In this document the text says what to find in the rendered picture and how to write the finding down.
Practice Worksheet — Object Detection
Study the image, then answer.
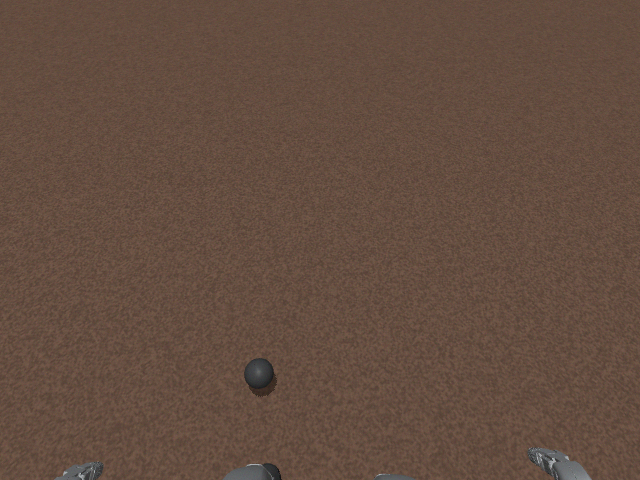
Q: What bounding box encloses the left robot foot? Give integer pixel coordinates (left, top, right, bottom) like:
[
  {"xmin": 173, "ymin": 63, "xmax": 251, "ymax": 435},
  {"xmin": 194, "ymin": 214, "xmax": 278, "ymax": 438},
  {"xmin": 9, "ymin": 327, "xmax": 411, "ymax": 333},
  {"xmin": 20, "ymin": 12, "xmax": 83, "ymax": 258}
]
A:
[{"xmin": 263, "ymin": 463, "xmax": 281, "ymax": 480}]

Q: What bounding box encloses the right robot hand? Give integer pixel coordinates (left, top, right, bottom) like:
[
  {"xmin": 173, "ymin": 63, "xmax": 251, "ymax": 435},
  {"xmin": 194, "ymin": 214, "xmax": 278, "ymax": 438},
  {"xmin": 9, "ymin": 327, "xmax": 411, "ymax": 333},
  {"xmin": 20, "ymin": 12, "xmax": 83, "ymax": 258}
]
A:
[{"xmin": 527, "ymin": 447, "xmax": 592, "ymax": 480}]

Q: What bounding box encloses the ball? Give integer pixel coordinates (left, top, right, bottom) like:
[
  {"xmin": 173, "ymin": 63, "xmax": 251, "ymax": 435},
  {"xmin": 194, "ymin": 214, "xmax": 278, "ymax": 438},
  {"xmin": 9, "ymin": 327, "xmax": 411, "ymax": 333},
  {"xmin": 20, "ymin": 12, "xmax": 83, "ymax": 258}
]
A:
[{"xmin": 244, "ymin": 358, "xmax": 274, "ymax": 389}]

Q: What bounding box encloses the left robot hand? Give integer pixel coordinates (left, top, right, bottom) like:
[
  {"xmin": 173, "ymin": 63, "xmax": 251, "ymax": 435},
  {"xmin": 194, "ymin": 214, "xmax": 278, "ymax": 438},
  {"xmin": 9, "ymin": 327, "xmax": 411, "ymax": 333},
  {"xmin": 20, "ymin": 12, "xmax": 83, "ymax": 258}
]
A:
[{"xmin": 54, "ymin": 462, "xmax": 104, "ymax": 480}]

